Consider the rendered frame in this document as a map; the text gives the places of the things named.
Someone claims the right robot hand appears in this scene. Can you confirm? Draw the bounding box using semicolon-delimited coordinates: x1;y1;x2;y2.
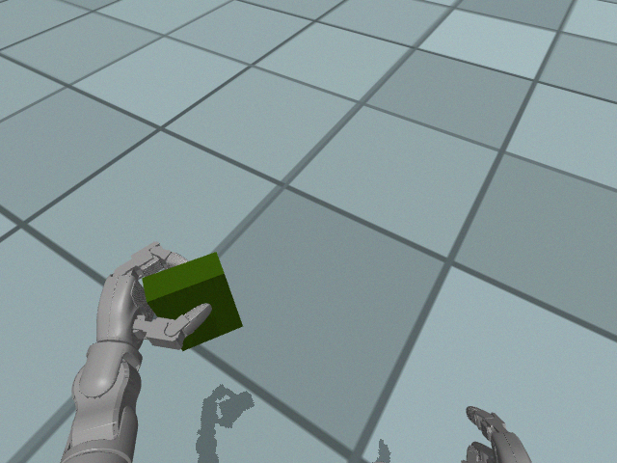
461;406;532;463

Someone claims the left robot arm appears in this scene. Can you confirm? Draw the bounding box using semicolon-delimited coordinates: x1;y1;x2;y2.
60;340;143;463

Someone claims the left robot hand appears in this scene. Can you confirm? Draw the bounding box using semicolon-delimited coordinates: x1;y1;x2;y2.
96;241;212;350

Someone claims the carton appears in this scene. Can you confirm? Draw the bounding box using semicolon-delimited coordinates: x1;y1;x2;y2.
142;252;243;351

